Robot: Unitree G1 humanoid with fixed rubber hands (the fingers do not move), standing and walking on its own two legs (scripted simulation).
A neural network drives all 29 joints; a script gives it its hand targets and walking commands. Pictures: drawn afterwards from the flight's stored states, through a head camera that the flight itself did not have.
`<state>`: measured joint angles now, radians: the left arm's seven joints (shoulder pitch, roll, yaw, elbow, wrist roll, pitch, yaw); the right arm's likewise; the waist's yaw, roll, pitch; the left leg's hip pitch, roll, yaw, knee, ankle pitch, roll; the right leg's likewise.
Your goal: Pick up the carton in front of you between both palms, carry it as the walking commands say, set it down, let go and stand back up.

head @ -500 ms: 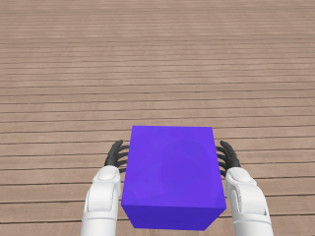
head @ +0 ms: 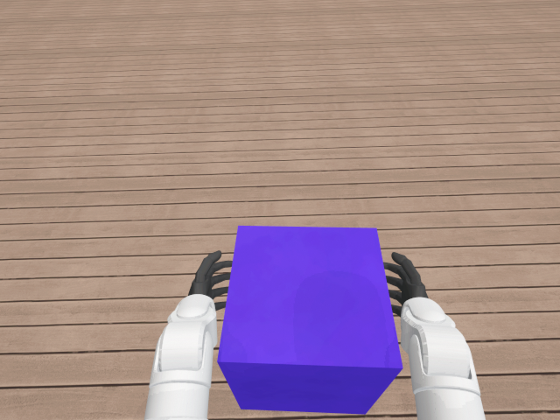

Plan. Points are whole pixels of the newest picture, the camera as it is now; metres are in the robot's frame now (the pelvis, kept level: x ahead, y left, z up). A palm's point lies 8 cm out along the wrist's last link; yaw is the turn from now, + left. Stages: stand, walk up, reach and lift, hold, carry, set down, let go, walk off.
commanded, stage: carry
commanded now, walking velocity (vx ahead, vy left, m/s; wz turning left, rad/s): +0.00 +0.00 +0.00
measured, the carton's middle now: (304, 324) +0.29 +0.00 -0.04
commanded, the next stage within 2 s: hold in 1.20 s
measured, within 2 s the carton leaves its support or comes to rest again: neither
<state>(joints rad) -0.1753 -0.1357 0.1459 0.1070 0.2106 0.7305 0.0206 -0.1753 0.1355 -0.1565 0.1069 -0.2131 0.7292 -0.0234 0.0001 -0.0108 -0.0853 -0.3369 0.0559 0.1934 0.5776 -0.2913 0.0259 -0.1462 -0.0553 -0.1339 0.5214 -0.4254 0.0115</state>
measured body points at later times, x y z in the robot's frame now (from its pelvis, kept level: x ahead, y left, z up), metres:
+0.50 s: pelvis -0.04 +0.00 +0.00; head -0.06 +0.00 +0.45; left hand +0.26 +0.15 +0.04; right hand +0.26 -0.16 +0.04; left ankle +0.01 +0.10 -0.73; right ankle -0.10 -0.11 -0.73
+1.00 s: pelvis -0.06 -0.01 +0.00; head -0.07 +0.00 +0.45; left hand +0.24 +0.14 +0.04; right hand +0.24 -0.16 +0.04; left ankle +0.01 +0.10 -0.73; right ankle -0.10 -0.11 -0.73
